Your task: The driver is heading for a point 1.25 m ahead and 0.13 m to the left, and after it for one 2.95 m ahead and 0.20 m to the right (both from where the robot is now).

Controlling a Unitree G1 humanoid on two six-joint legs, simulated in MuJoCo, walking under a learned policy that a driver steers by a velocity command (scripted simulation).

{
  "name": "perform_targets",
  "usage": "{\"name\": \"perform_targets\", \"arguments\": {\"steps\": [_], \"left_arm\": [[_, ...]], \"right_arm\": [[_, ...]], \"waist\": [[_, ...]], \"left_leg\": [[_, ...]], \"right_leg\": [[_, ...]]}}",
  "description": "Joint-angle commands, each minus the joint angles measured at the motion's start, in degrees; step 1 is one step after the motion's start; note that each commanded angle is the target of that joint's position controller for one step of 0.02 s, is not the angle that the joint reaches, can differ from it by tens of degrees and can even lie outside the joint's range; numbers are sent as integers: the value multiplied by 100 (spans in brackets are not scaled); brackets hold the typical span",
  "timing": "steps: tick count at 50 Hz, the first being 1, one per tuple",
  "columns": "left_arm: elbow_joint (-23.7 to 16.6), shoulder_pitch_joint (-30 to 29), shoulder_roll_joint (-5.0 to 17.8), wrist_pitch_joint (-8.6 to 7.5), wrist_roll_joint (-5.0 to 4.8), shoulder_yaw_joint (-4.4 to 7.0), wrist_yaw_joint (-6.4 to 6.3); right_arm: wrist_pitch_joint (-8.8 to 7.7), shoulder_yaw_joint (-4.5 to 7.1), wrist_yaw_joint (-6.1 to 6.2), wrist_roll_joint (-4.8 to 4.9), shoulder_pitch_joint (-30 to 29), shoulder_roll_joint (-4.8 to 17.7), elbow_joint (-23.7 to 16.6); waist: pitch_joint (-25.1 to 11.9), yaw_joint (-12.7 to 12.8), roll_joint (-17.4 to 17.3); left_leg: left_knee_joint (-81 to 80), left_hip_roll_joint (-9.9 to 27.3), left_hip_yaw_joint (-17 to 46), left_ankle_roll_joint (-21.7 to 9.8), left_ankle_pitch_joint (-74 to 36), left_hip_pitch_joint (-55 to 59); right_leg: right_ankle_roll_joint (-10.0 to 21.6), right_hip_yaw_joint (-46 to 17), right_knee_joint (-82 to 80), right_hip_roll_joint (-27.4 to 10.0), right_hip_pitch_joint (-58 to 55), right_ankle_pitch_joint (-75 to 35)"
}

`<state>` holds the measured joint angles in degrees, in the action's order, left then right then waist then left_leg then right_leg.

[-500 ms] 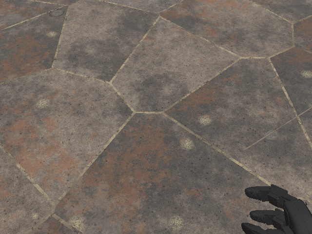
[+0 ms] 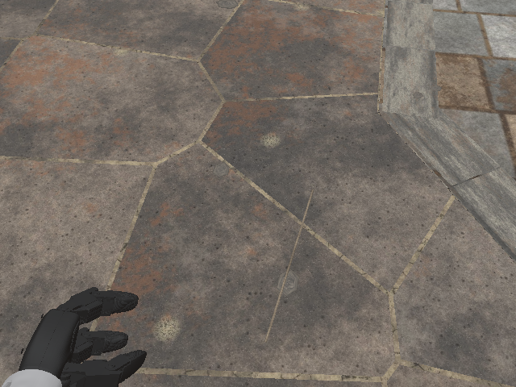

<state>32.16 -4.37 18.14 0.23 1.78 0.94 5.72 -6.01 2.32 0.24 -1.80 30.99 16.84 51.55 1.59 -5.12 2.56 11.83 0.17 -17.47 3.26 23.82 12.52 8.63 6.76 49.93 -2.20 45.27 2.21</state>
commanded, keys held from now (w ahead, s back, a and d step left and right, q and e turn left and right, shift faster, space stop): w+shift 0.50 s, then w+q+shift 0.50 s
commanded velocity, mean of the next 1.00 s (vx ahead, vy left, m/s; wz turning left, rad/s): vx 1.00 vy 0.00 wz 0.06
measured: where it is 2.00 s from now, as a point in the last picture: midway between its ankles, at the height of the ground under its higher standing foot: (220, 97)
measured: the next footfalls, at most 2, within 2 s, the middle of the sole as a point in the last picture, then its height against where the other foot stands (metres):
right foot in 0.08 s outside the picture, level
left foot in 0.52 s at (229, 289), level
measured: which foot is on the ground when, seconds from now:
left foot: down 0.00-0.08, up 0.10-0.50, down 0.52-0.94, up 0.96-1.00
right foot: up 0.00-0.06, down 0.08-0.54, up 0.56-0.92, down 0.94-1.00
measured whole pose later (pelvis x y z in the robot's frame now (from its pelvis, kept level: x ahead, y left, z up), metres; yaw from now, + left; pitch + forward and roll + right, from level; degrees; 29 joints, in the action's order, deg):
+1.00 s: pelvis +0.94 -0.10 +0.00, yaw +6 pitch +3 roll +0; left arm 36.0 1.6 15.2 -5.7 3.6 -1.0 -0.3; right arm -3.3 5.1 -0.9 0.7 25.2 19.2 47.5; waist 0.5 -5.5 -1.7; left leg 58.4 -4.1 8.9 -5.7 25.4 -10.6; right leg -1.7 -0.2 36.3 -2.5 28.2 10.3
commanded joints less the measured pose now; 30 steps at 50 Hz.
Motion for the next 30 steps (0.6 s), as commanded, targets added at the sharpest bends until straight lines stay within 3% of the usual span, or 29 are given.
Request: {"name": "perform_targets", "arguments": {"steps": [1, 2, 3, 4, 5, 6, 7, 8, 9, 10, 11, 12, 13, 15, 17, 19, 21, 22, 24, 25, 26, 27, 28, 29, 30], "left_arm": [[-118, 287, 254, -71, 30, 43, -45], [115, 1100, 443, -103, 53, 131, -95], [541, 2392, 677, -144, 43, 279, -181], [910, 3213, 888, -156, 28, 451, -322], [920, 2762, 1379, -112, -60, 583, -448], [624, 2654, 1669, -54, 43, 632, -482], [660, 2754, 1315, -51, 19, 617, -554], [830, 2570, 1073, -114, -3, 556, -608], [912, 2408, 864, -223, -3, 493, -621], [904, 2231, 714, -323, 12, 425, -658], [981, 2217, 516, -414, -37, 341, -661], [1057, 2241, 412, -491, -83, 294, -639], [1139, 2400, 453, -563, -115, 298, -607], [1251, 2598, 476, -646, -155, 317, -536], [1276, 2659, 504, -711, -196, 326, -484], [1395, 2926, 597, -789, -281, 333, -469], [1532, 3057, 730, -793, -252, 346, -495], [1587, 3092, 822, -778, -208, 350, -514], [1679, 3120, 1071, -702, -66, 386, -596], [1709, 3025, 1178, -620, 44, 408, -648], [1663, 2638, 1223, -534, 132, 426, -694], [1532, 2506, 774, -551, 174, 310, -701], [1278, 3333, 39, -687, -220, 145, -523], [1248, 2768, 422, -733, -62, 115, -561], [1072, 2118, 481, -771, -25, 101, -540]], "right_arm": [[6, 210, 142, 6, -347, 1144, -449], [102, 241, 188, -13, -465, 1296, -465], [175, 254, 187, -35, -742, 1381, -584], [212, 255, 131, -48, -887, 1302, -645], [171, 80, 47, -107, -779, 452, -915], [96, 38, 13, 131, -510, 592, -1459], [0, 44, 14, 119, -1222, 810, -1472], [-33, 5, 9, 144, -1267, 722, -1442], [6, -33, 8, 36, -1377, 611, -1386], [105, -67, -22, -56, -1192, 516, -1292], [229, -87, -67, -127, -1082, 419, -1222], [314, -98, -117, -142, -1093, 322, -1198], [350, -130, -155, -146, -1352, 234, -1337], [338, -177, -191, -90, -2242, 178, -1645], [290, -214, -267, -30, -2694, 122, -1764], [252, -231, -327, 62, -3007, 70, -1814], [242, -189, -307, 76, -3171, 195, -1821], [239, -154, -279, 50, -3160, 281, -1813], [236, -24, -186, 19, -2608, 562, -1685], [248, 81, -108, 40, -1729, 770, -1434], [277, 183, -18, 34, -407, 944, -1030], [314, 331, 92, -39, 736, 1426, -774], [307, 455, 13, -73, 428, 1824, -702], [331, 420, -106, -8, -296, 1317, -877], [294, 352, -132, 55, -672, 1023, -897]], "waist": [[198, 822, -852], [-205, 1284, -926], [-743, 1821, -996], [-1017, 2105, -626], [-936, 1272, 959], [-2289, 1035, 931], [-1690, 1260, -104], [-653, 936, -409], [-274, 677, -802], [-120, 412, -924], [4, 246, -863], [60, 183, -790], [270, 225, -538], [648, 454, -415], [646, 590, -364], [572, 773, -294], [527, 828, -277], [397, 796, -204], [-200, 438, 193], [-683, -12, 331], [-1168, -756, 290], [-1757, -1125, -317], [-2505, -116, -2775], [-1845, -179, -1414], [-1105, -98, -675]], "left_leg": [[779, 1358, 100, -221, -8250, -897], [1798, 1528, 180, -322, -8762, -988], [3197, 1599, 329, -502, -8645, -1458], [5160, 1202, 274, -542, -6229, -2527], [7334, 227, 420, -449, 252, -4330], [8361, -4, 1688, -379, 301, -5656], [8127, 263, 1961, -389, -322, -6077], [7565, 511, 1917, -408, -567, -6051], [7050, 720, 1965, -386, -566, -5664], [6718, 832, 2021, -344, -509, -5210], [6382, 934, 2041, -276, -424, -4891], [6037, 1000, 2020, -238, -381, -4843], [5632, 1067, 1940, -189, -489, -4954], [4548, 1080, 1733, -204, -1369, -5197], [3410, 903, 1556, -332, -2535, -4749], [2636, 653, 1346, -528, -3531, -4125], [2156, 433, 1271, -696, -3658, -4072], [2020, 230, 1169, -788, -3364, -3997], [2034, -217, 1114, -935, -2369, -3361], [2108, -353, 1201, -1030, -1799, -2556], [1998, -274, 1166, -1127, -1483, -1360], [2347, 696, 2188, -1365, -184, -56], [1016, 2037, 6191, -2348, 946, 1389], [441, 1816, 6654, -2361, 931, 1088], [453, 1689, 5750, -2267, 459, 279]], "right_leg": [[305, 532, -580, 646, -1711, 368], [431, 375, -687, 828, -2635, 618], [613, 27, -947, 910, -4033, 777], [764, -531, -1569, 734, -5448, 887], [747, -2228, -1398, -463, -6236, 300], [1782, -4818, -2548, -1458, -7403, 1185], [1561, -4841, -3288, -1389, -6826, 1698], [1376, -4285, -3528, -1306, -5720, 1552], [1197, -3843, -3596, -1067, -4811, 1195], [1107, -3395, -3659, -869, -4115, 882], [1045, -3078, -3819, -691, -3560, 740], [964, -2749, -3978, -504, -3347, 843], [1019, -2622, -4138, -505, -3101, 580], [892, -2101, -4449, -230, -2984, 78], [647, -1617, -4557, 46, -2977, -569], [476, -1541, -4889, -122, -3195, -1313], [347, -1399, -4831, -277, -4043, -2232], [269, -1297, -4525, -321, -4527, -3252], [91, -1245, -3352, -529, -5251, -5355], [34, -1242, -2263, -604, -5277, -5798], [-21, -957, -678, -460, -4753, -5369], [-69, -708, 1771, -24, -3574, -3271], [-456, -1094, 3862, 1248, -1197, 2129], [-288, -1310, 4029, 738, -210, 1959], [-306, -1369, 3668, 320, -46, 1494]]}}
Keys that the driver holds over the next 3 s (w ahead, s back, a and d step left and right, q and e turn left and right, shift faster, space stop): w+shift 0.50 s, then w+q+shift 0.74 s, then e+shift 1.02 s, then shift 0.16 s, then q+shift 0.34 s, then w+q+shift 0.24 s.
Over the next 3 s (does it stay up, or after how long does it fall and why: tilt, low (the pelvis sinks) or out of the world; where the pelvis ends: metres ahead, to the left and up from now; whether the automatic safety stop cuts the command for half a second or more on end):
stays up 1.63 0.04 0.03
